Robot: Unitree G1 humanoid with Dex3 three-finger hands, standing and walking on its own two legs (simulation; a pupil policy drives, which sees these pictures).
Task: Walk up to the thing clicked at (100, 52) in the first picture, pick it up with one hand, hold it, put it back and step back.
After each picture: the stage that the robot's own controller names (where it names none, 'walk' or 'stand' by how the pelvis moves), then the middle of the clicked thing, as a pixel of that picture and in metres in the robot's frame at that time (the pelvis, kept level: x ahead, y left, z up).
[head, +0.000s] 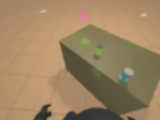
stand; (99, 49) +0.68 -0.08 -0.06
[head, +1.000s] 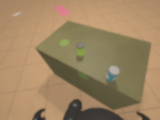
rise first; (80, 49) +0.58 +0.13 -0.04
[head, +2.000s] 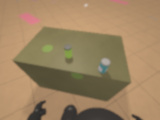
rise first; (68, 51) +0.56 +0.21 -0.02
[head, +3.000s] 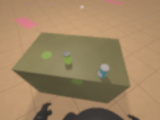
stand; (67, 57) +0.52 +0.21 -0.06
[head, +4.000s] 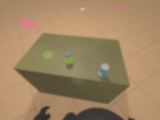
stand; (68, 57) +0.54 +0.21 -0.06
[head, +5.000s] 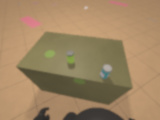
stand; (70, 57) +0.54 +0.19 -0.06
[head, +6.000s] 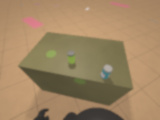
stand; (71, 57) +0.54 +0.19 -0.06
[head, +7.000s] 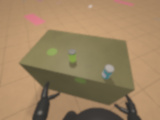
rise first; (72, 55) +0.54 +0.18 -0.05
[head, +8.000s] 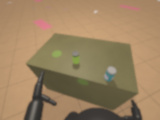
go down; (75, 57) +0.55 +0.18 -0.05
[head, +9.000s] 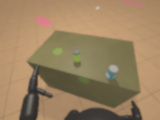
go down; (76, 55) +0.55 +0.17 -0.05
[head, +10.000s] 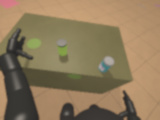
go down; (62, 47) +0.52 +0.18 +0.01
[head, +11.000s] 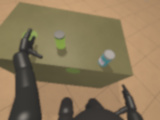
close in; (60, 40) +0.55 +0.18 +0.03
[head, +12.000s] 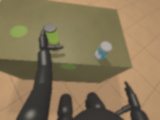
close; (52, 34) +0.57 +0.19 +0.06
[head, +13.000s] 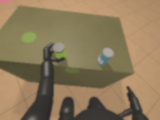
lift; (60, 52) +0.45 +0.16 +0.04
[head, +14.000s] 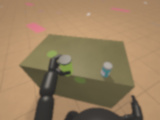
lift; (66, 65) +0.31 +0.15 +0.15
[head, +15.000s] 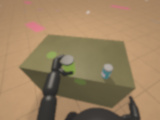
hold; (69, 66) +0.32 +0.14 +0.14
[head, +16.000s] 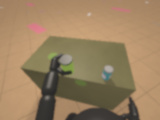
hold; (67, 65) +0.31 +0.14 +0.15
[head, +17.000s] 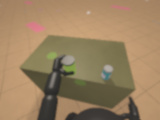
crouch; (69, 66) +0.32 +0.13 +0.13
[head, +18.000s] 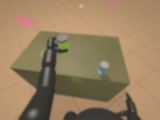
crouch; (63, 45) +0.45 +0.16 +0.17
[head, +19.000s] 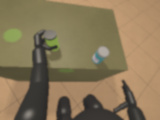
lower; (52, 41) +0.52 +0.17 +0.03
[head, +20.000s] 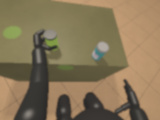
lower; (51, 41) +0.52 +0.17 +0.05
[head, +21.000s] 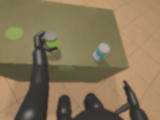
lower; (52, 42) +0.51 +0.17 +0.05
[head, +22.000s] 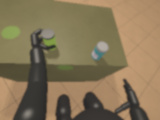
lower; (49, 40) +0.52 +0.17 +0.05
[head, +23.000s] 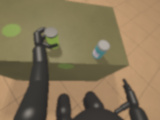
loosen; (52, 38) +0.52 +0.16 +0.06
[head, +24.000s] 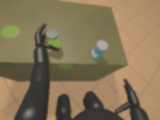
withdraw; (53, 40) +0.52 +0.15 +0.05
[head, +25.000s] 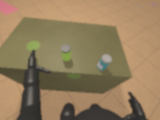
sink last; (66, 53) +0.49 +0.14 +0.01
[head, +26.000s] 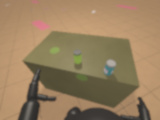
stand; (77, 56) +0.53 +0.14 +0.00
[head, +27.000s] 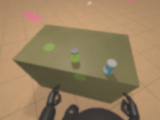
stand; (74, 55) +0.50 +0.14 +0.01
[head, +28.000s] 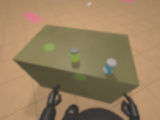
stand; (74, 54) +0.50 +0.14 +0.01
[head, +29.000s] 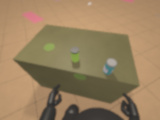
stand; (75, 54) +0.50 +0.14 +0.01
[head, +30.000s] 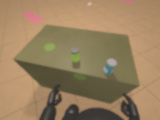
stand; (75, 54) +0.50 +0.14 +0.01
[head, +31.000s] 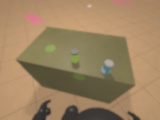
stand; (74, 55) +0.51 +0.15 -0.01
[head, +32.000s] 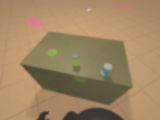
walk; (75, 59) +0.52 +0.14 -0.06
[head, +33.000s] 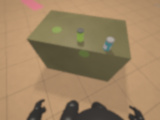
walk; (80, 35) +0.73 +0.13 -0.04
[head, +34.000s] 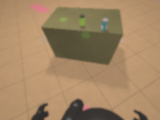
walk; (82, 20) +1.06 +0.18 -0.04
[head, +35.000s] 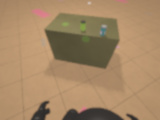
stand; (83, 25) +1.11 +0.15 -0.05
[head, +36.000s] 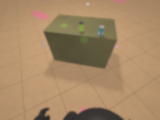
stand; (81, 26) +1.12 +0.15 -0.06
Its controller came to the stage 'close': yes
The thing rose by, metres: 0.22
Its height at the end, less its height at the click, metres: +0.00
